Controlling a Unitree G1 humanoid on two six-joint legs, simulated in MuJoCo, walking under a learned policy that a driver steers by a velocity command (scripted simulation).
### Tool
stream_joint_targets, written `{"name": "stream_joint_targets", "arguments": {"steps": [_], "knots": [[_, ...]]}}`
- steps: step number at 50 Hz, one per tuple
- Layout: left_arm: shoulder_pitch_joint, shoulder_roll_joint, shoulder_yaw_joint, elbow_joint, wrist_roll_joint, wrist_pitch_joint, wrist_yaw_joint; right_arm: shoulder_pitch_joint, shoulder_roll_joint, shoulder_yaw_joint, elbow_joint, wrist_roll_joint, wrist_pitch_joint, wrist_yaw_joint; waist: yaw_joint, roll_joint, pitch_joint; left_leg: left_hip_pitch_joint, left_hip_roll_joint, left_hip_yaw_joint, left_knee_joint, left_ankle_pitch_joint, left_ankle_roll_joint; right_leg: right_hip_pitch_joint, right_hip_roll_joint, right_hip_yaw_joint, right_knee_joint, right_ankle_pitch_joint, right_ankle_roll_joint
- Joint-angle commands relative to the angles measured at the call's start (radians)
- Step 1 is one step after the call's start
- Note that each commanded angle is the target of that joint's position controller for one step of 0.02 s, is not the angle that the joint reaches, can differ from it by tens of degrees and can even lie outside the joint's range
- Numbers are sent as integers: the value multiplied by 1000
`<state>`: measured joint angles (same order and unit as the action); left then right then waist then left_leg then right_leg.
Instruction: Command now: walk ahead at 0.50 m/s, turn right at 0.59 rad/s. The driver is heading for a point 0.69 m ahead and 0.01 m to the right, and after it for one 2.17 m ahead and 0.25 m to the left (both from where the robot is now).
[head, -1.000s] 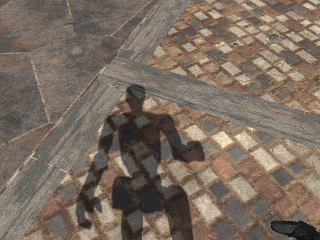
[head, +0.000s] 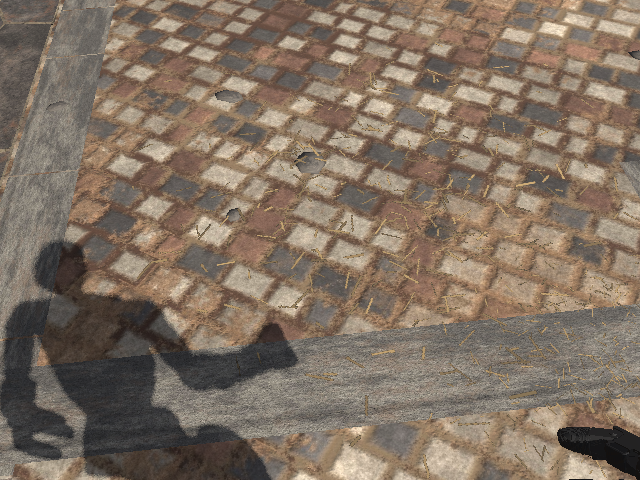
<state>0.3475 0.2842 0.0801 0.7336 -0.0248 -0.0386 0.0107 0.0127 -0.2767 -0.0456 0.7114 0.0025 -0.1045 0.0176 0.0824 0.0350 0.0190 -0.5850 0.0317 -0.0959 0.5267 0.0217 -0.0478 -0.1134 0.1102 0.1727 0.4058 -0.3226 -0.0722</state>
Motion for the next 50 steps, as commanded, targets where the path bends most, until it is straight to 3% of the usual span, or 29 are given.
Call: {"name": "stream_joint_targets", "arguments": {"steps": [1, 2, 3, 4, 5, 6, 7, 8, 9, 10, 12, 14, 19, 22, 25, 27, 28, 29, 30, 31, 32, 33, 34, 35, 37, 39, 41, 45, 50], "knots": [[8, 152, 42, -51, 0, -2, 9, -38, -127, -41, -79, 8, -30, 6, -43, -160, -31, 148, -32, 17, -45, -70, 31, -30, -247, 239, -12, 237, -119], [-10, 140, 38, -58, 1, 1, 9, 27, -137, -50, -62, 6, -35, 4, -81, -169, -49, 232, -37, 33, -82, -77, 53, -34, -228, 243, 37, 261, -102], [-20, 105, 26, -68, 6, -1, 7, 125, -165, -64, -43, -5, -41, -2, -130, -157, -117, 400, 2, 15, -88, -77, 88, -73, -180, 208, 158, 298, -69], [-14, 47, 3, -90, 22, -4, 5, 279, -223, -79, -30, -20, -41, -11, -189, -42, -256, 658, 178, -155, -72, -127, 151, -202, -112, 115, 441, 147, -29], [137, 0, -13, -119, -10, -15, 4, 358, -298, -97, 8, -28, -27, -6, -116, 312, -357, 943, 394, -641, -170, -333, 325, -561, 8, -2, 757, -288, 35], [127, 111, 4, -88, -21, -15, 8, 335, -201, -78, -7, -2, -22, -2, -142, 207, -291, 907, 399, -710, -216, -565, 313, -686, -81, 22, 888, -253, 50], [10, 165, 19, -99, -13, -9, 7, 293, -135, -60, -20, 0, -14, -8, -173, 106, -166, 788, 349, -533, -227, -547, 263, -712, -115, 2, 916, -156, 56], [-46, 157, 21, -110, -1, -4, 8, 244, -119, -51, -24, -10, -6, -9, -156, 40, -98, 664, 303, -397, -240, -417, 234, -677, -149, -29, 896, -85, 60], [-79, 144, 23, -124, 9, -3, 4, 214, -99, -44, -16, -14, -1, -10, -138, 40, -45, 572, 265, -306, -262, -313, 226, -655, -174, -31, 849, -39, 62], [-75, 126, 24, -128, 3, 1, -3, 201, -87, -37, -11, -20, -2, -13, -115, 63, -27, 511, 235, -225, -287, -246, 213, -609, -199, -36, 819, -12, 59], [-67, 84, 17, -135, -7, 11, -10, 203, -88, -40, 4, -12, -9, -13, -102, 83, -19, 468, 219, -131, -330, -172, 223, -585, -215, -63, 773, 8, 63], [-100, 66, 11, -155, -1, 18, -11, 212, -118, -50, 22, -9, -15, -14, -101, 59, -6, 467, 234, -68, -358, -93, 242, -617, -227, -68, 712, 52, 75], [-206, 30, -11, -171, 7, 0, -28, 242, -152, -54, 64, -1, -5, -10, -127, 26, 9, 487, 202, 84, -376, 32, 235, -571, -207, -103, 421, 267, 72], [-311, 22, -21, -197, 5, -13, -46, 296, -179, -57, 96, 16, 8, -10, -163, 23, 38, 515, 208, 121, -372, 24, 224, -520, -186, -162, 274, 312, 59], [-358, 42, -17, -224, 3, -17, -57, 336, -205, -63, 129, 30, 26, -9, -157, 44, 54, 606, 252, 115, -332, 113, 212, -502, -167, -185, 192, 221, 26], [-280, 80, 3, -210, 12, -18, -56, 323, -226, -66, 140, 38, 37, -14, -89, 68, -2, 634, 246, 149, -205, 393, 186, -348, -117, -226, 131, 174, -14], [-141, 117, 26, -165, 16, -16, -51, 318, -217, -60, 145, 39, 42, -17, -11, 57, -85, 594, 210, 194, -43, 512, 161, -139, -81, -252, 81, 228, -43], [19, 177, 52, -122, 19, -10, -37, 321, -181, -43, 135, 23, 38, -22, 58, 26, -191, 424, 169, 221, 184, 377, 120, 144, -143, -167, 119, 271, -79], [109, 295, 71, -110, 31, -7, -24, 386, -67, -3, 86, -11, 20, -14, 23, -223, -323, 16, 22, 226, 590, -222, 51, 506, -423, 302, 88, 199, -224], [125, 249, 55, -115, 21, -11, -27, 384, -99, -4, 104, 6, -5, -7, 38, -244, -453, -106, -36, 44, 765, -612, 49, 544, -520, 595, -56, 142, -299], [69, 189, 34, -108, 24, -18, -31, 305, -167, -27, 83, 44, -12, 1, 37, -178, -300, -198, 23, 15, 817, -562, 60, 436, -485, 428, -65, 141, -247], [11, 152, 23, -106, 21, -22, -31, 251, -158, -23, 71, 49, -13, 1, 12, -147, -187, -196, 66, 35, 772, -477, 68, 288, -436, 266, -78, 196, -207], [-49, 118, 13, -102, 23, -26, -34, 232, -146, -25, 77, 33, -7, -3, -24, -105, -119, -160, 98, 41, 708, -408, 65, 157, -392, 167, -110, 243, -178], [-90, 88, 4, -102, 28, -35, -37, 249, -143, -30, 86, 25, 8, -5, -59, -124, -83, -96, 122, 29, 663, -355, 60, 59, -363, 95, -150, 287, -160], [-120, 81, 7, -87, 33, -55, -37, 299, -101, -26, 106, 28, 40, -6, -98, -133, -66, -21, 123, 19, 639, -292, 45, -41, -353, 17, -222, 306, -161], [-120, 93, 13, -64, 40, -71, -31, 273, -85, -25, 97, 27, 56, -12, -105, -114, -27, -57, 116, -3, 591, -223, 30, -69, -355, -58, -266, 338, -161], [-100, 97, 16, -40, 46, -75, -21, 223, -80, -27, 81, 23, 58, -13, -93, -97, 1, -115, 105, -27, 501, -122, 22, -42, -352, -120, -280, 365, -148], [-89, 119, 21, -13, 40, -74, -7, 119, -56, -18, 50, 17, 49, 9, -58, -86, 35, -93, 79, 27, 265, 77, 34, -9, -332, -245, -299, 376, -104], [-19, 148, 34, 42, 19, -47, 2, -8, -45, -7, -23, 15, 48, 38, -9, -71, 81, -143, 63, 88, 118, 14, 79, 164, -386, -305, -247, 446, -82]]}}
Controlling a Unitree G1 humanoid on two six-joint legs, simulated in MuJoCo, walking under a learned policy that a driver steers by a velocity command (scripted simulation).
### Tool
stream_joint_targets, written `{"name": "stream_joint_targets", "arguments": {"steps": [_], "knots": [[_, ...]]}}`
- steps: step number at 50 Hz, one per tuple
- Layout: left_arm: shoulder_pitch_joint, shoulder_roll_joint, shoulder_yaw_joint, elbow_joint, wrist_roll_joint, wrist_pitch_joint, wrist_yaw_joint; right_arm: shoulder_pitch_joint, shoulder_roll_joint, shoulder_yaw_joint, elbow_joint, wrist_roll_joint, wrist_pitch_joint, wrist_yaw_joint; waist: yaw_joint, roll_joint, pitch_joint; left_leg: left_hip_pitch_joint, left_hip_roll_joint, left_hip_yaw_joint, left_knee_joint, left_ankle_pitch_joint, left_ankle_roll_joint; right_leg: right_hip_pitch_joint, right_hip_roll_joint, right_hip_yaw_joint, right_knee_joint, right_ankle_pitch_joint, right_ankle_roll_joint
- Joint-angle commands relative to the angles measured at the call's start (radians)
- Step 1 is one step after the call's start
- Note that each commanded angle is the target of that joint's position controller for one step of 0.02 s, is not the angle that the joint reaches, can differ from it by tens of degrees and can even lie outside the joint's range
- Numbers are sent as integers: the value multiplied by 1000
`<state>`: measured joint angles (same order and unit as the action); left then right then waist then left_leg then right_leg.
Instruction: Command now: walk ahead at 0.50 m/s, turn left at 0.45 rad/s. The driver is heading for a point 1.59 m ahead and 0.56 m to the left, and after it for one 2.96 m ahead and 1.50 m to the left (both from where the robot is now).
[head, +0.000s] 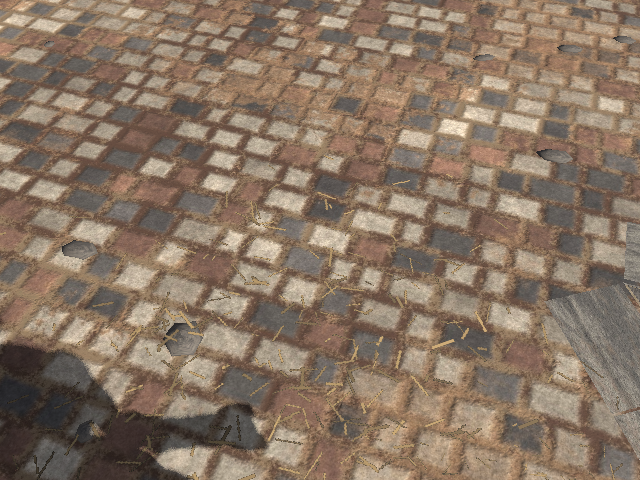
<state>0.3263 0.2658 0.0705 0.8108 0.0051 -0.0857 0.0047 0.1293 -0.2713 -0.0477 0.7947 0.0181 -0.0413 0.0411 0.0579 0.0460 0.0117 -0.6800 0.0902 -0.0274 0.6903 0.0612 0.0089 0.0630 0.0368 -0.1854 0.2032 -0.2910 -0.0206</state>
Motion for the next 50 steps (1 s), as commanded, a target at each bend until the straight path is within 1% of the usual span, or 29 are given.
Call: {"name": "stream_joint_targets", "arguments": {"steps": [1, 4, 5, 6, 7, 8, 9, 10, 11, 12, 14, 16, 19, 21, 23, 26, 28, 29, 30, 31, 32, 33, 34, 35, 37, 39, 43, 47, 50], "knots": [[4, 175, 47, -30, -16, 9, 11, -133, -56, -7, -121, -1, -15, 21, 12, -88, 87, -48, -4, 37, -59, -75, 36, 22, -323, 44, -13, 477, -125], [-26, 216, 58, -34, -21, 36, 26, -37, -106, -34, -130, 1, -8, 28, -62, -140, -10, 139, -99, 131, -58, -235, 95, 62, -318, 1, 212, 962, -86], [-43, 220, 56, -39, -23, 45, 30, 98, -147, -59, -101, 3, -7, 23, -141, -130, -82, 323, -146, 149, -101, -216, 126, 15, -287, -25, 398, 1028, -60], [-35, 203, 46, -49, -17, 42, 37, 261, -220, -94, -65, 5, -2, 6, -216, -75, -174, 616, -123, 51, -137, -168, 172, -171, -245, -32, 660, 848, -18], [68, 62, 1, -99, 20, 17, 20, 296, -339, -119, -60, 13, -1, -9, -126, 200, -266, 998, 147, -474, -177, -257, 356, -639, -67, 6, 1051, -8, 58], [6, 87, -7, -109, -5, -27, 4, 314, -291, -99, -92, 7, -12, -6, -165, 142, -421, 1117, 248, -834, -357, -379, 438, -800, 24, 249, 1211, -308, 53], [-103, 149, 10, -137, -46, -52, -9, 292, -226, -81, -88, -4, -20, -6, -197, 75, -303, 1055, 221, -694, -385, -348, 374, -891, -39, 298, 1216, -232, 26], [-141, 141, 3, -150, -45, -65, -8, 239, -196, -74, -94, 1, -25, -9, -164, 11, -201, 915, 179, -566, -382, -283, 336, -885, -83, 287, 1135, -147, 8], [-153, 140, 7, -144, -18, -67, -1, 168, -163, -63, -107, 2, -25, -11, -119, -42, -124, 759, 140, -466, -389, -181, 308, -830, -118, 278, 1039, -97, 11], [-140, 154, 17, -141, -3, -57, 3, 122, -136, -53, -126, -9, -26, -15, -80, -26, -95, 645, 113, -401, -409, -84, 298, -749, -141, 281, 981, -64, 17], [-109, 139, 19, -141, 6, -32, 2, 94, -137, -53, -145, -13, -25, -22, -44, -8, -73, 534, 85, -351, -446, -1, 303, -682, -147, 270, 905, -41, 41], [-130, 111, 10, -149, 11, -15, 4, 108, -162, -59, -143, -9, -27, -34, -41, -12, -49, 454, 61, -287, -462, 60, 299, -667, -136, 245, 802, 17, 71], [-245, 77, -6, -177, 11, -13, 2, 142, -182, -66, -132, 1, -20, -50, -81, 12, -22, 401, 1, -217, -457, -3, 247, -628, -99, 232, 564, 234, 94], [-315, 71, -11, -190, 2, -20, -6, 171, -183, -67, -125, 3, -13, -55, -114, 32, -20, 391, -15, -218, -442, -79, 220, -575, -63, 226, 429, 345, 98], [-361, 86, -7, -205, -10, -27, -15, 208, -186, -68, -112, 8, -6, -57, -133, 42, -18, 419, 4, -264, -417, -133, 211, -549, -43, 238, 363, 370, 93], [-360, 126, 9, -211, -15, -40, -26, 224, -175, -67, -108, 9, 2, -60, -119, 61, -20, 507, 40, -361, -332, -183, 191, -524, -37, 270, 294, 290, 64], [-274, 145, 23, -190, -16, -50, -26, 198, -164, -66, -118, 6, 7, -61, -64, 87, -36, 517, 32, -393, -255, -158, 165, -414, -34, 254, 249, 237, 26], [-181, 171, 38, -170, -6, -54, -19, 193, -130, -55, -127, 1, 5, -59, -18, 76, -95, 485, -15, -362, -146, -124, 134, -261, -62, 263, 234, 232, -7], [-37, 224, 52, -159, 10, -57, -11, 199, -70, -32, -146, -13, 1, -55, 40, -33, -227, 372, -79, -276, 127, -247, 95, -15, -230, 423, 245, 166, -70], [46, 305, 72, -121, 20, -42, -15, 340, -20, -15, -178, 16, -9, -55, -24, -377, -333, 22, -207, -145, 445, -656, 31, 275, -447, 897, 146, -60, -238], [28, 214, 54, -132, -5, -38, -20, 332, -127, -32, -151, 26, -9, -58, -1, -291, -269, -109, -122, -164, 582, -634, 16, 244, -462, 988, 98, -289, -233], [-11, 152, 37, -142, -7, -31, -15, 222, -182, -48, -160, 18, -3, -58, 29, -192, -148, -137, -89, -147, 618, -538, 9, 133, -415, 823, 88, -262, -188], [-58, 135, 27, -145, 2, -24, -13, 168, -175, -49, -172, 6, 2, -59, 15, -127, -84, -106, -56, -118, 604, -466, 3, 20, -371, 688, 78, -124, -161], [-87, 113, 20, -137, 5, -20, -11, 134, -163, -52, -185, -3, 2, -55, 0, -121, -33, -87, -31, -116, 560, -419, 0, -65, -332, 592, 59, -9, -153], [-103, 95, 13, -124, 8, -24, -8, 145, -126, -51, -192, 11, 10, -43, -31, -165, -12, -21, 4, -98, 507, -376, 0, -149, -287, 458, 14, 100, -140], [-96, 111, 19, -105, 0, -31, -8, 130, -93, -44, -204, 11, 20, -39, -36, -156, 0, -31, 16, -80, 460, -354, -9, -170, -290, 382, -21, 175, -158], [-88, 156, 33, -73, 2, -28, -4, 64, -74, -34, -227, 5, 22, -31, -28, -117, 8, -70, 27, -66, 297, -208, -26, -133, -300, 250, -44, 319, -168], [-54, 179, 35, -41, -7, -14, 1, -59, -47, -19, -252, 4, 7, -7, 19, -101, 40, -2, 6, -1, 75, -50, -8, -118, -277, 123, -44, 363, -138], [2, 201, 39, -5, -24, -1, -7, -127, -40, -14, -281, 7, 2, 6, 32, -99, 71, 32, -20, 29, -31, -94, 22, -60, -306, 104, -37, 399, -136]]}}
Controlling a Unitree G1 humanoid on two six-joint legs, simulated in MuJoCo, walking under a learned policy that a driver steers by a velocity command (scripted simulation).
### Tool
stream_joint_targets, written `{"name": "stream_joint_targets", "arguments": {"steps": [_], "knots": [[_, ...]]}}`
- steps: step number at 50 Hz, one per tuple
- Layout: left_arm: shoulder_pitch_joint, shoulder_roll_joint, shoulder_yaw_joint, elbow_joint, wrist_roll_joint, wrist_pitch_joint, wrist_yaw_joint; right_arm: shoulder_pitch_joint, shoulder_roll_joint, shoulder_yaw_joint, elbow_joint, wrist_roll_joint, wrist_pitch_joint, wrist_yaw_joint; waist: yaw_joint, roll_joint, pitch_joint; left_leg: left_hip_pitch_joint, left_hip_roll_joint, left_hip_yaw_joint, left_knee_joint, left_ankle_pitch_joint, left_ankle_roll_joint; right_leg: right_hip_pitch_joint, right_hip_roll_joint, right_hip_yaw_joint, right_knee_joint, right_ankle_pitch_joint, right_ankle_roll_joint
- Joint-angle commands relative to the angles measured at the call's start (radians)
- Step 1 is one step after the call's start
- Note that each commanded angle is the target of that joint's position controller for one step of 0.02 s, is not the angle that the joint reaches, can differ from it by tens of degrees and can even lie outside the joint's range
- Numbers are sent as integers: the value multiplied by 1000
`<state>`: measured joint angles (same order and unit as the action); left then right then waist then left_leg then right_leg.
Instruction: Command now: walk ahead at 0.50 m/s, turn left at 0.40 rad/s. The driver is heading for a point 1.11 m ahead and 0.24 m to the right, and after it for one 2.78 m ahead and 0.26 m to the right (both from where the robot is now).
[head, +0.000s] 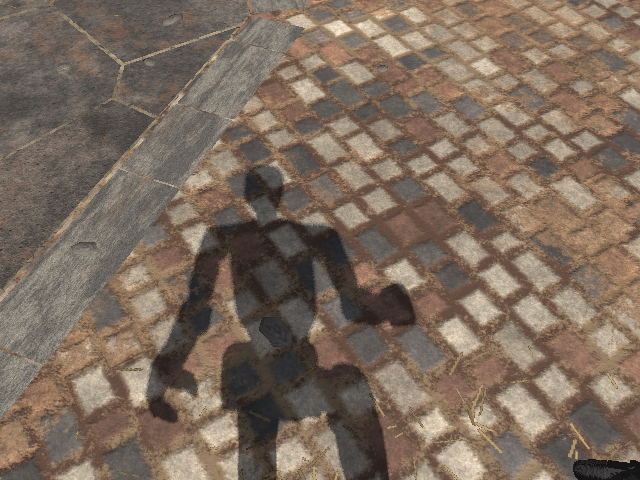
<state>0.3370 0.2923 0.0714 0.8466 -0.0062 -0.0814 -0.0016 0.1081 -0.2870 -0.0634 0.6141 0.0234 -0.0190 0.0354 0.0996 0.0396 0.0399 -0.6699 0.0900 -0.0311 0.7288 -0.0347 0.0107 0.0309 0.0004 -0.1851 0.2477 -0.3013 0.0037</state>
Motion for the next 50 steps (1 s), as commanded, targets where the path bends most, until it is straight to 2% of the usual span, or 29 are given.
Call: {"name": "stream_joint_targets", "arguments": {"steps": [1, 3, 4, 5, 6, 7, 8, 9, 10, 11, 12, 14, 17, 22, 27, 30, 31, 32, 33, 34, 35, 36, 37, 38, 39, 42, 44, 47, 50], "knots": [[0, 184, 40, -31, -19, 0, -2, -116, -33, -1, -108, 1, -22, 15, -17, -97, 48, 32, -32, 42, -96, -39, 36, 2, -283, 99, -65, 462, -157], [-6, 215, 47, -19, -30, 10, 1, -79, -68, -17, -109, -9, -22, 16, -66, -127, 10, 137, -83, 83, -138, -131, 75, 47, -294, 74, 39, 764, -143], [-16, 224, 47, -13, -33, 17, 4, 18, -100, -36, -85, -14, -20, 14, -133, -134, -53, 284, -118, 106, -181, -120, 101, 40, -278, 44, 168, 912, -124], [-14, 206, 37, -10, -29, 20, 10, 175, -147, -64, -36, -12, -17, 4, -213, -118, -140, 532, -148, 112, -224, -49, 130, -51, -241, 7, 356, 926, -95], [-8, 149, 11, -36, 4, 13, 12, 342, -229, -89, -2, -13, -7, -16, -271, 0, -265, 859, 22, -120, -178, 21, 185, -310, -194, -3, 674, 556, -53], [105, 34, -29, -64, 15, -8, -3, 311, -303, -87, -5, -12, -14, -17, -152, 226, -399, 1088, 269, -653, -302, -160, 358, -657, -9, 104, 997, -286, -3], [9, 138, -4, -50, -22, -28, -13, 328, -207, -63, -12, -12, -23, -11, -226, 95, -422, 1063, 278, -699, -381, -234, 345, -739, -34, 263, 1092, -290, -12], [-87, 159, 3, -90, -48, -37, -17, 281, -177, -50, 1, -16, -33, -7, -220, 83, -258, 942, 239, -531, -397, -158, 304, -810, -71, 245, 1090, -210, -22], [-114, 142, -2, -92, -35, -41, -10, 220, -153, -41, 5, -12, -39, -7, -181, 24, -174, 800, 193, -412, -409, -60, 271, -787, -113, 237, 1021, -119, -26], [-118, 140, 3, -85, -14, -39, -5, 166, -123, -33, 4, -18, -42, -6, -145, 17, -120, 681, 157, -328, -434, 29, 255, -740, -138, 234, 959, -64, -19], [-85, 135, 4, -75, -11, -28, -7, 135, -98, -24, -1, -27, -47, -6, -109, 31, -109, 604, 134, -281, -467, 70, 249, -675, -156, 245, 931, -22, -15], [-50, 100, -1, -59, -8, -5, -8, 122, -96, -25, 10, -24, -62, -8, -79, 29, -101, 534, 127, -235, -526, 99, 264, -631, -160, 239, 881, 18, 5], [-128, 78, -7, -83, 6, 11, -2, 144, -122, -31, 44, -24, -74, -18, -86, 7, -41, 499, 117, -161, -577, 129, 263, -692, -162, 236, 744, 140, 36], [-260, 47, -24, -106, -11, 2, -26, 186, -142, -33, 92, -29, -74, -32, -144, 13, 8, 525, 87, -4, -611, 67, 196, -664, -119, 207, 451, 426, 19], [-356, 58, -25, -162, -17, 1, -52, 239, -158, -43, 152, -19, -61, -38, -176, 3, 44, 711, 159, 46, -566, 99, 166, -726, -84, 217, 336, 367, -33], [-314, 82, -13, -175, -8, 2, -66, 212, -181, -51, 155, -15, -41, -51, -137, 35, -3, 788, 171, 89, -430, 446, 127, -643, -29, 154, 324, 217, -81], [-239, 110, 3, -163, -6, 6, -65, 199, -193, -54, 151, -16, -31, -58, -95, 51, -61, 792, 156, 112, -313, 627, 107, -535, 12, 117, 326, 179, -101], [-98, 153, 31, -128, -7, 9, -58, 188, -187, -49, 143, -17, -21, -67, -20, 31, -141, 735, 114, 159, -111, 703, 74, -337, 59, 95, 292, 206, -131], [60, 237, 60, -105, -9, 16, -44, 215, -157, -33, 119, -35, -23, -77, 33, -79, -254, 506, 69, 175, 198, 443, 32, -32, -72, 316, 297, 260, -197], [76, 312, 72, -105, -24, 12, -45, 341, -19, 13, 88, -58, -52, -52, -69, -324, -368, 52, -152, 91, 545, -464, -40, 328, -308, 873, 201, 54, -402], [109, 215, 48, -113, -25, 10, -44, 242, -101, 1, 96, -25, -87, -36, 14, -207, -422, -70, -137, -84, 633, -529, -19, 382, -315, 1002, 73, -95, -385], [61, 182, 38, -120, -15, 7, -38, 141, -143, -10, 60, 11, -109, -26, 22, -166, -274, -139, -88, -85, 623, -444, 3, 277, -290, 864, 51, -63, -338], [-1, 170, 34, -136, -11, 7, -34, 93, -135, -5, 47, 3, -121, -30, -7, -69, -189, -118, -46, -72, 553, -368, 12, 133, -253, 764, 45, 19, -310], [-57, 146, 27, -152, -7, 8, -30, 76, -139, -10, 44, -21, -123, -37, -43, -44, -127, -67, -19, -68, 468, -325, 5, -4, -227, 689, 31, 134, -302], [-88, 126, 18, -168, 5, 8, -25, 89, -141, -16, 42, -31, -115, -40, -79, -67, -111, 7, 0, -75, 424, -298, -2, -93, -197, 638, 11, 226, -298], [-102, 131, 21, -183, -1, 9, -13, 118, -109, -13, 42, -40, -86, -43, -114, -89, -80, 59, 3, -46, 300, -267, -44, -223, -161, 546, -25, 356, -307], [-80, 159, 30, -177, -6, 10, 0, 59, -85, -3, 23, -43, -78, -46, -100, -87, -54, 61, -11, -28, 172, -157, -73, -276, -132, 491, -34, 383, -291], [-43, 166, 35, -165, -15, 21, 13, -53, -56, 9, 0, -38, -84, -40, -54, -107, -42, 139, -56, -21, -60, 56, -86, -322, -75, 441, -17, 306, -237], [12, 168, 37, -147, -21, 33, 18, -132, -69, 6, -20, -21, -94, -28, -22, -121, -41, 192, -92, -30, -174, 121, -85, -292, -89, 494, 19, 231, -218]]}}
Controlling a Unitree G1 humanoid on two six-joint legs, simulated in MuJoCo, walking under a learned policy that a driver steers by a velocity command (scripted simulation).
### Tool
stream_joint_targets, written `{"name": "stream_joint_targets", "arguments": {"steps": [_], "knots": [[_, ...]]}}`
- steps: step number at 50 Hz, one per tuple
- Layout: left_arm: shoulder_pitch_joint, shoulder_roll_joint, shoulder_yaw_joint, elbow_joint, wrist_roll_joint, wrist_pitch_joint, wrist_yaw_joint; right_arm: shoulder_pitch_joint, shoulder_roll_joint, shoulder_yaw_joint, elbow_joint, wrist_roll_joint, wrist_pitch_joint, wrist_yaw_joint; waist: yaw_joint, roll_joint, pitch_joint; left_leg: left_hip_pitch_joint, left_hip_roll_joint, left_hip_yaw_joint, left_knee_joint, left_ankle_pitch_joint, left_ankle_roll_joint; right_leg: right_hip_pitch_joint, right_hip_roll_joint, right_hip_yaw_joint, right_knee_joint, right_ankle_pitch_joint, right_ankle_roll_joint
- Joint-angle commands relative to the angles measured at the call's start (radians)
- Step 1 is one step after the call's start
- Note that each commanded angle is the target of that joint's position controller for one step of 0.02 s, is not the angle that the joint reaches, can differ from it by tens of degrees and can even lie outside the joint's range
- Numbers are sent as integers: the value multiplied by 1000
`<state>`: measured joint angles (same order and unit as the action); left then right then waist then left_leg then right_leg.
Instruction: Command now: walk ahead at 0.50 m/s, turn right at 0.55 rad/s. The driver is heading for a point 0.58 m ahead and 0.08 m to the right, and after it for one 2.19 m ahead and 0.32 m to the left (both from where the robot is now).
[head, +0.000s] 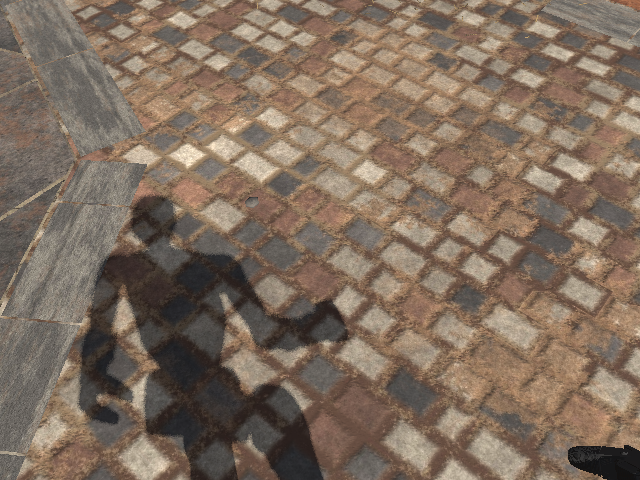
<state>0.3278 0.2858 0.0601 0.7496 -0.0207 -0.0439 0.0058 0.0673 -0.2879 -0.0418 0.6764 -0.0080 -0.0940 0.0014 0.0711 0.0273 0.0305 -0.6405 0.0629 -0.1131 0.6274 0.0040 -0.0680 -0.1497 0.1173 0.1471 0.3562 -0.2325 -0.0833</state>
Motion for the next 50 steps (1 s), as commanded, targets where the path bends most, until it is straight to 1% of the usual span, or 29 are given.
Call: {"name": "stream_joint_targets", "arguments": {"steps": [1, 4, 5, 6, 7, 8, 9, 10, 11, 12, 14, 16, 19, 23, 27, 30, 31, 32, 33, 34, 35, 36, 37, 38, 40, 42, 45, 48, 50], "knots": [[32, 170, 48, -46, -9, 0, 12, -101, -79, -20, -86, 14, -23, 10, 7, -111, -33, 165, -68, 39, -102, 64, 0, -77, -216, 192, -63, 144, -125], [26, 165, 50, -50, -4, 9, 15, -66, -116, -37, -80, 18, -37, 17, -27, -144, -39, 219, -69, 21, -154, -46, 40, 3, -247, 281, 30, 143, -102], [9, 153, 48, -56, -2, 12, 14, -3, -126, -46, -63, 18, -41, 14, -65, -152, -56, 303, -69, 36, -190, -52, 63, -3, -232, 284, 78, 164, -85], [3, 118, 35, -65, 3, 10, 11, 92, -155, -61, -45, 7, -46, 8, -113, -138, -124, 469, -29, 19, -200, -60, 101, -41, -185, 248, 196, 193, -54], [14, 57, 13, -84, 19, 5, 8, 239, -209, -75, -33, -7, -46, -1, -169, -23, -261, 722, 143, -147, -185, -129, 164, -160, -118, 157, 472, 42, -17], [155, 10, -4, -116, -11, -6, 6, 312, -286, -94, 6, -14, -31, 3, -103, 315, -356, 996, 356, -617, -273, -334, 335, -511, 5, 28, 778, -371, 45], [142, 120, 14, -88, -22, -7, 10, 290, -192, -77, -7, 11, -26, 8, -128, 213, -286, 952, 363, -687, -318, -552, 325, -634, -88, 45, 906, -337, 60], [28, 173, 30, -99, -14, -1, 10, 251, -130, -60, -16, 11, -20, 4, -158, 111, -163, 839, 311, -515, -329, -522, 276, -657, -120, 28, 935, -240, 67], [-26, 163, 31, -110, -4, 4, 11, 206, -114, -51, -18, 1, -14, 3, -144, 47, -98, 726, 265, -381, -343, -386, 249, -627, -151, -1, 920, -169, 75], [-60, 151, 34, -124, 5, 4, 7, 178, -93, -44, -9, -2, -11, 2, -130, 45, -46, 645, 226, -288, -364, -274, 241, -612, -175, -3, 875, -122, 79], [-50, 112, 33, -133, -8, 12, -5, 163, -76, -38, 5, -6, -15, 0, -100, 92, -25, 561, 182, -158, -411, -170, 229, -549, -209, -24, 826, -80, 81], [-66, 78, 25, -147, -7, 21, -9, 167, -90, -44, 23, 3, -21, 1, -94, 83, -14, 539, 185, -83, -446, -98, 247, -560, -222, -43, 782, -56, 90], [-117, 62, 18, -171, -1, 24, -14, 174, -128, -57, 49, 1, -21, -1, -97, 50, -7, 560, 199, 10, -468, 20, 263, -599, -234, -49, 667, 46, 106], [-223, 43, 7, -192, -2, 10, -38, 185, -154, -60, 75, 6, -8, -7, -133, 33, 14, 578, 169, 156, -468, 86, 229, -543, -218, -107, 441, 243, 92], [-324, 42, 5, -235, -6, 8, -61, 239, -187, -69, 111, 24, 11, -8, -158, 30, 47, 668, 201, 219, -441, 149, 206, -520, -195, -163, 310, 222, 54], [-283, 87, 28, -246, 2, 15, -67, 236, -229, -82, 116, 38, 30, -15, -102, 70, -3, 733, 211, 274, -281, 565, 177, -391, -119, -235, 275, 73, -5], [-192, 119, 47, -228, 4, 19, -65, 230, -242, -86, 114, 41, 38, -20, -45, 76, -57, 725, 202, 295, -142, 701, 164, -268, -79, -257, 257, 44, -33], [-24, 168, 77, -183, 1, 24, -54, 219, -229, -80, 109, 42, 41, -25, 48, 51, -142, 628, 170, 322, 68, 680, 134, -22, -45, -253, 193, 113, -73], [118, 235, 99, -150, -1, 34, -30, 262, -158, -50, 99, 10, 33, -22, 88, -94, -239, 347, 127, 314, 376, 236, 100, 310, -202, -7, 183, 138, -136], [65, 305, 93, -167, -2, 19, -29, 363, -43, -6, 58, -9, 6, -1, -38, -300, -366, -26, -64, 187, 681, -601, 60, 559, -457, 568, 55, -49, -314], [100, 199, 67, -170, 4, 8, -34, 262, -150, -29, 78, 34, -17, 12, 54, -152, -402, -101, -30, 34, 757, -571, 72, 541, -480, 598, -31, -109, -289], [60, 173, 54, -156, 12, -4, -37, 174, -172, -36, 46, 65, -26, 17, 52, -130, -246, -152, 7, 50, 739, -488, 87, 414, -454, 432, -40, -9, -245], [-3, 151, 45, -149, 11, -11, -36, 151, -155, -30, 50, 54, -28, 10, 9, -60, -164, -115, 56, 56, 663, -403, 91, 264, -411, 301, -45, 104, -207], [-58, 120, 35, -148, 19, -17, -36, 152, -152, -33, 62, 36, -22, 6, -27, -61, -113, -62, 82, 55, 601, -353, 84, 148, -375, 206, -65, 200, -186], [-100, 93, 27, -142, 30, -34, -35, 223, -134, -34, 93, 36, 8, 9, -79, -93, -98, 40, 107, 42, 558, -286, 70, 29, -345, 108, -133, 260, -177], [-102, 102, 30, -115, 30, -54, -34, 230, -103, -30, 104, 35, 34, 4, -93, -81, -62, 33, 102, 40, 514, -233, 50, -22, -339, 20, -182, 314, -175], [-78, 106, 33, -78, 41, -63, -21, 156, -85, -29, 85, 32, 41, 0, -70, -71, -8, -50, 80, 6, 377, -77, 32, -5, -318, -95, -214, 349, -143], [-81, 113, 31, -60, 38, -63, -12, 93, -65, -23, 71, 30, 29, 15, -46, -74, 11, -23, 50, 37, 178, 106, 42, 16, -293, -193, -233, 334, -98], [-55, 124, 35, -39, 33, -61, -7, 31, -45, -14, 50, 29, 25, 26, -16, -66, 36, -19, 40, 70, 86, 154, 53, 52, -310, -222, -246, 331, -88]]}}
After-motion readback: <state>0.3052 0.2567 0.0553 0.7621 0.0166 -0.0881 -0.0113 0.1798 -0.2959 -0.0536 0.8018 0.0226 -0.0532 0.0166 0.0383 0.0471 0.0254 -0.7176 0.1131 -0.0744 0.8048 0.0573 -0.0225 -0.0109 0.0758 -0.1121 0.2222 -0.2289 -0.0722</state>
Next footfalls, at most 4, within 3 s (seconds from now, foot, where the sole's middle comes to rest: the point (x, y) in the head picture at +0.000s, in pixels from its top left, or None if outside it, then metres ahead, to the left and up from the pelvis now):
0.14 left None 0.26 0.14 -0.78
0.64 right None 0.47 -0.19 -0.78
1.20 left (411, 319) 0.84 -0.10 -0.78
1.66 right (501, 240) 1.09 -0.34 -0.78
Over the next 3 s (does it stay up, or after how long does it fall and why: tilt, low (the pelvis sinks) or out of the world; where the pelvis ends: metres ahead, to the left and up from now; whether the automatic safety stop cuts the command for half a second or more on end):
stays up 1.12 -0.20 -0.01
